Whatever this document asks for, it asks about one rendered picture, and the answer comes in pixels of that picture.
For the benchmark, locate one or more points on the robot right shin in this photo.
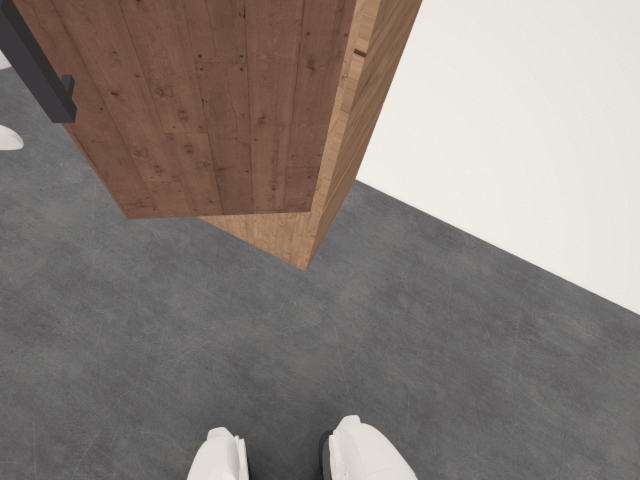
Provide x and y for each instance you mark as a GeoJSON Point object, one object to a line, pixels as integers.
{"type": "Point", "coordinates": [352, 419]}

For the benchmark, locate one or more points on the cupboard door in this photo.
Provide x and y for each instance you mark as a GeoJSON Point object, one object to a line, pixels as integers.
{"type": "Point", "coordinates": [191, 108]}

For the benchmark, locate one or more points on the handle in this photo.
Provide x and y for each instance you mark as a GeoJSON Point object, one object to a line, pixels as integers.
{"type": "Point", "coordinates": [23, 52]}

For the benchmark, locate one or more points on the left robot hand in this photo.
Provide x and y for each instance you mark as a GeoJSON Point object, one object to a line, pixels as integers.
{"type": "Point", "coordinates": [9, 140]}

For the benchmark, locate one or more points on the left robot thigh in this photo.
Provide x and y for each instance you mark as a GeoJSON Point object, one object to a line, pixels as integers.
{"type": "Point", "coordinates": [220, 458]}

